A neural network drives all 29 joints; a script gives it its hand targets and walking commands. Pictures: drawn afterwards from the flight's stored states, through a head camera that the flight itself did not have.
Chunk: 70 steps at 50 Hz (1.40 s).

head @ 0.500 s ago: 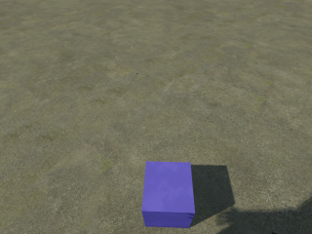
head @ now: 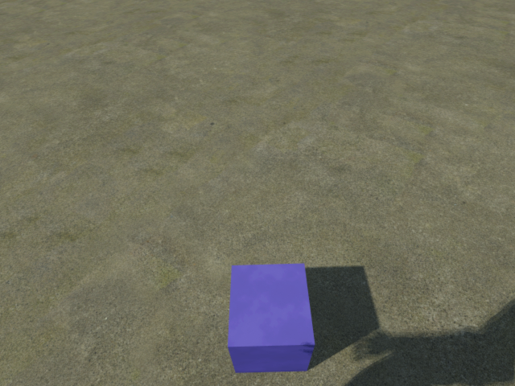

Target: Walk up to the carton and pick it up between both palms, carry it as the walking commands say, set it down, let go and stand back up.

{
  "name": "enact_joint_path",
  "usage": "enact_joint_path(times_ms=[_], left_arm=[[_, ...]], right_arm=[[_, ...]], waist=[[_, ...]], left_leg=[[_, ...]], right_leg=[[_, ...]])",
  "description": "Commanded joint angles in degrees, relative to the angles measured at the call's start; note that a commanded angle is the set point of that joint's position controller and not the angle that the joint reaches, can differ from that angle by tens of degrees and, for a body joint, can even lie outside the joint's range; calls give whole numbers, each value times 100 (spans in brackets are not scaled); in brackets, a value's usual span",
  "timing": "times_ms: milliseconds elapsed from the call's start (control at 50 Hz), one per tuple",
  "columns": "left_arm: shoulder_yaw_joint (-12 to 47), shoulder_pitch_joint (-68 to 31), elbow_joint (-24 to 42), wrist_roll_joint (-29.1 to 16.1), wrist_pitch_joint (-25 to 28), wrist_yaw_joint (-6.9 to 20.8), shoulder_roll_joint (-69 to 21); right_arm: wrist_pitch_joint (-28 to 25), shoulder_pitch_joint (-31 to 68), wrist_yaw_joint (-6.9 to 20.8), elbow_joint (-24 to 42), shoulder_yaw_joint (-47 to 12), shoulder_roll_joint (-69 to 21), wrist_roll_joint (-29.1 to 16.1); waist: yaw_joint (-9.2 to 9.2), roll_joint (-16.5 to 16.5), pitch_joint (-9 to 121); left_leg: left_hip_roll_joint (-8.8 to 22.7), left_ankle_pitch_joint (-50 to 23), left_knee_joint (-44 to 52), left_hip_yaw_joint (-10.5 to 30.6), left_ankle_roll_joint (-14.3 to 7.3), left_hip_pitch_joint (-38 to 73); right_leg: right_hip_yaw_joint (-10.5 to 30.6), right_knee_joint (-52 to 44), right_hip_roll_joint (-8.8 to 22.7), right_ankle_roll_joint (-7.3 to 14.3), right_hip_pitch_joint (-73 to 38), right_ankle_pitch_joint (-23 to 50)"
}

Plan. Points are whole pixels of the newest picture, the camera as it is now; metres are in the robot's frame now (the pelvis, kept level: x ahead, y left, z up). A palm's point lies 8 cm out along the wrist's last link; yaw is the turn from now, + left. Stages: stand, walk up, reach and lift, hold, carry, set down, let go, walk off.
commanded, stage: walk up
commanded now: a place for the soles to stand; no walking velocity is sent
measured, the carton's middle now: (269, 318) +0.49 +0.00 -0.64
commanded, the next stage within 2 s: none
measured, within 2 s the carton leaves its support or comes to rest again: neither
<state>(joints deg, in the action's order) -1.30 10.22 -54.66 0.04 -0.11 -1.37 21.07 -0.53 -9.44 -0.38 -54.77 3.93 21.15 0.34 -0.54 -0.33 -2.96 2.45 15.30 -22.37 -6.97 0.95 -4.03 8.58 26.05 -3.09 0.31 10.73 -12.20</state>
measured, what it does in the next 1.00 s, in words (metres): stands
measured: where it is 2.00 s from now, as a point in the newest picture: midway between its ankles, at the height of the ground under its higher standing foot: outside the picture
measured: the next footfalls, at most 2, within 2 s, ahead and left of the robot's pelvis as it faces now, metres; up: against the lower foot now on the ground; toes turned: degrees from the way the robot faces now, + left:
none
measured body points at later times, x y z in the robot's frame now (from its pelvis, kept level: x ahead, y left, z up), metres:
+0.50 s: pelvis +0.01 +0.01 -0.01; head +0.02 -0.01 +0.44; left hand +0.13 +0.32 -0.11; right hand +0.09 -0.32 -0.12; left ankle -0.03 +0.12 -0.74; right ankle +0.02 -0.12 -0.74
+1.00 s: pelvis +0.01 +0.01 -0.01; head +0.02 -0.01 +0.44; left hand +0.13 +0.32 -0.11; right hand +0.09 -0.32 -0.12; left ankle -0.03 +0.12 -0.74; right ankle +0.02 -0.12 -0.74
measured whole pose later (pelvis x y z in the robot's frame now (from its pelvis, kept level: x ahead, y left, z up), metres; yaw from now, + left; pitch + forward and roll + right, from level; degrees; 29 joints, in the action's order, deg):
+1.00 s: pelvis +0.01 +0.01 -0.01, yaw -3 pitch -3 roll +1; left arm -0.5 10.9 -49.8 0.0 -0.8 -1.9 22.4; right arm 1.4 -9.8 0.5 -49.1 4.8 23.5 0.0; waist -1.3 -1.5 -4.2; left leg 3.3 21.1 -30.9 -10.1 0.5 -6.4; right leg 11.5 34.3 -4.4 -0.1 14.2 -16.7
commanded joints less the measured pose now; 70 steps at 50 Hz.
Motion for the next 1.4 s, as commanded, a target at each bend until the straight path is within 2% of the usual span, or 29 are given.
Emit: enact_joint_path(times_ms=[0,60,120,140,200,340,440,520,540,620,680,740,820,860,920,960,980,1000,1020,1060,1080,1100,1140,1180,1240,1280,1340,1360,1380], left_arm=[[-242,-161,373,1,64,-19,1102],[-250,-137,424,-12,48,-25,1123],[-263,-67,468,-11,46,-30,1202],[-258,-31,486,-10,51,-34,1182],[-261,-106,520,-6,52,-36,1240],[-254,-34,611,-24,18,-59,1179],[-264,22,654,-15,17,-75,1293],[-247,-82,712,-26,17,-87,1300],[-238,-129,731,-13,8,-86,1310],[-214,-14,724,-61,-11,-101,1239],[-228,48,719,-53,5,-100,1261],[-244,89,730,-63,-26,-91,1299],[-264,58,778,-33,-10,-87,1413],[-262,22,803,-8,3,-82,1474],[-246,-26,801,12,23,-107,1499],[-220,-71,803,-19,23,-105,1446],[-204,-114,820,-29,16,-107,1402],[-184,-157,813,-36,8,-112,1365],[-195,-58,827,-60,4,-116,1309],[-219,10,831,-35,-12,-111,1271],[-228,30,840,-19,-19,-116,1235],[-226,95,813,-35,-11,-124,1273],[-252,113,813,-56,-19,-104,1345],[-278,52,811,-40,-15,-78,1397],[-257,42,799,-21,-3,-89,1489],[-240,51,774,-20,16,-98,1512],[-199,-112,766,-17,30,-95,1395],[-201,-99,776,-24,19,-100,1391],[-187,-129,782,-33,25,-103,1377]], right_arm=[[-64,25,-23,413,230,1082,7],[-59,42,-17,487,231,1065,22],[-55,50,-15,519,249,1068,3],[-43,39,-1,542,249,1104,0],[-50,-8,3,629,259,1101,-9],[4,50,0,743,291,1168,34],[60,68,21,791,288,1143,8],[58,-26,29,768,286,1149,-2],[55,7,25,808,276,1128,-1],[33,-79,11,780,322,1295,6],[48,58,10,869,339,1344,6],[99,160,32,952,314,1302,29],[128,190,59,1004,299,1204,-10],[133,113,68,1006,294,1191,-23],[102,45,63,956,290,1189,-33],[57,-121,44,871,310,1218,-32],[30,-140,33,871,330,1263,-18],[7,-210,13,826,343,1321,-11],[-10,-183,7,828,347,1328,-6],[5,-107,-9,889,346,1338,13],[25,-49,-7,913,346,1329,44],[43,-22,-3,951,342,1344,20],[86,104,35,989,304,1292,6],[121,189,63,1043,265,1234,24],[129,62,72,975,239,1206,-35],[100,49,70,939,250,1213,-54],[46,-105,50,831,259,1167,-30],[31,-126,46,817,275,1247,-15],[11,-159,32,786,278,1233,-20]], waist=[[-14,146,79],[-14,56,126],[14,190,81],[22,85,199],[-37,158,291],[-6,-17,278],[-7,186,272],[-70,252,190],[-103,258,284],[-89,-16,290],[-31,-59,333],[-12,-196,130],[-11,-10,-2],[-36,272,116],[-58,473,121],[-114,392,247],[-135,342,265],[-180,322,322],[-151,99,416],[-138,-71,454],[-90,-90,456],[-60,-72,438],[-6,-167,259],[0,-58,94],[-14,155,27],[-8,237,66],[-87,460,139],[-95,265,184],[-107,280,235]], left_leg=[[631,104,433,435,-293,116],[732,72,471,470,-345,7],[630,69,269,367,-333,-3],[574,4,253,390,-304,43],[634,-191,197,359,-320,155],[820,-393,118,280,-481,109],[589,-381,-272,198,-350,193],[493,-132,-281,327,-332,209],[495,-94,-199,336,-343,360],[982,-692,20,383,-593,305],[1110,-845,-62,312,-715,138],[938,-421,-190,219,-632,-89],[639,13,-410,175,-511,-63],[363,238,-610,218,-378,90],[234,346,-488,465,-280,138],[391,64,-259,492,-314,394],[541,-146,-164,449,-374,537],[785,-395,-48,485,-498,561],[1019,-706,9,477,-643,642],[1380,-1454,-71,436,-858,519],[1410,-1577,-95,403,-896,474],[1364,-1575,-193,327,-891,328],[1092,-892,-308,134,-734,-79],[754,-115,-400,104,-531,-254],[412,183,-547,222,-332,26],[385,164,-510,278,-268,111],[512,-102,-260,333,-275,243],[592,-153,-188,315,-346,315],[716,-378,-94,319,-415,350]], right_leg=[[538,-341,637,268,477,986],[410,-172,610,264,364,1080],[668,-242,675,324,429,1137],[729,-226,698,360,349,1134],[656,-91,658,331,386,1501],[445,254,530,283,385,1502],[854,88,649,428,474,1728],[1158,-12,684,488,696,1463],[1137,-4,651,436,756,1470],[460,610,378,217,695,1438],[277,743,373,232,481,1361],[439,744,419,320,573,1362],[958,318,561,424,762,1228],[1501,-24,683,534,815,1090],[1932,-256,782,623,843,1060],[1613,-76,673,500,907,1218],[1270,99,555,395,995,1345],[915,390,440,274,997,1368],[547,745,303,190,910,1488],[132,1052,320,147,825,1099],[84,1023,354,177,761,898],[75,963,388,174,654,969],[250,789,432,284,471,1207],[654,471,561,407,527,1202],[1424,-35,765,576,850,1065],[1612,-166,816,602,796,1206],[1315,-26,701,492,784,1388],[1133,79,608,406,800,1341],[912,250,544,351,752,1487]])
